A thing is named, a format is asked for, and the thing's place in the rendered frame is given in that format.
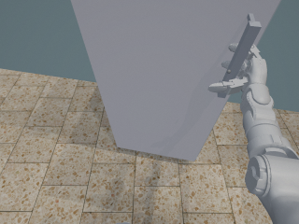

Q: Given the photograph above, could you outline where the right robot forearm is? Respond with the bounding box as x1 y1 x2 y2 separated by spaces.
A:
239 83 299 160

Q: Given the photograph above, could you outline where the robot right upper arm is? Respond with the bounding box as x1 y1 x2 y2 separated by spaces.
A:
245 154 299 224

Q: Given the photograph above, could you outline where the handle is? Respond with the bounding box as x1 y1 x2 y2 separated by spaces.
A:
217 13 262 98

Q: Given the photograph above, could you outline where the fridge door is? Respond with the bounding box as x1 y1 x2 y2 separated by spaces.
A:
70 0 280 161

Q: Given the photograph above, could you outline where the robot right hand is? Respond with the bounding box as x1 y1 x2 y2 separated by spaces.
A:
208 43 267 95

